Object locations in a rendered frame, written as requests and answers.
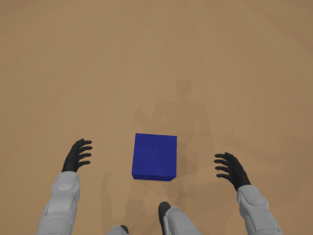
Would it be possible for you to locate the right robot hand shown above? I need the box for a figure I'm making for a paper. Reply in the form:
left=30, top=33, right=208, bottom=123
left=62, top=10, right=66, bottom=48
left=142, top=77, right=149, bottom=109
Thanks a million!
left=214, top=152, right=251, bottom=192

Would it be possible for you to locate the left robot hand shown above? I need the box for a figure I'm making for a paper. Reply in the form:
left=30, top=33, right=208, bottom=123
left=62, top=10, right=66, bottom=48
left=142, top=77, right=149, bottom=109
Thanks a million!
left=62, top=138, right=93, bottom=172

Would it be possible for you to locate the robot right forearm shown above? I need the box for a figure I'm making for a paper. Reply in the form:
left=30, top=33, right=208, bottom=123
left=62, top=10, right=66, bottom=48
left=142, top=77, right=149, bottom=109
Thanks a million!
left=237, top=184, right=284, bottom=235

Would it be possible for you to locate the carton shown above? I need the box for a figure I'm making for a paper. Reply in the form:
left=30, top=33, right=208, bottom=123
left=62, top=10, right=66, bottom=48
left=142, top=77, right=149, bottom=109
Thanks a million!
left=131, top=133, right=177, bottom=181

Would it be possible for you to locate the robot left forearm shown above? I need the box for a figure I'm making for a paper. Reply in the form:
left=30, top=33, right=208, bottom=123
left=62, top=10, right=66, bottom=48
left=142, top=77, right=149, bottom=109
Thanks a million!
left=35, top=171, right=80, bottom=235

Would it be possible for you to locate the right robot shin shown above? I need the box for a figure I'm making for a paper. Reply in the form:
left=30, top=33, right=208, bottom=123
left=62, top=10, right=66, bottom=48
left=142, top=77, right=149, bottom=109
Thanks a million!
left=164, top=206, right=181, bottom=216

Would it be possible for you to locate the robot right foot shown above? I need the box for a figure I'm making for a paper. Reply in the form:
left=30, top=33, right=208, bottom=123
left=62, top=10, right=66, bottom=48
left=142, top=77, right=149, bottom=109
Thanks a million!
left=158, top=202, right=171, bottom=235

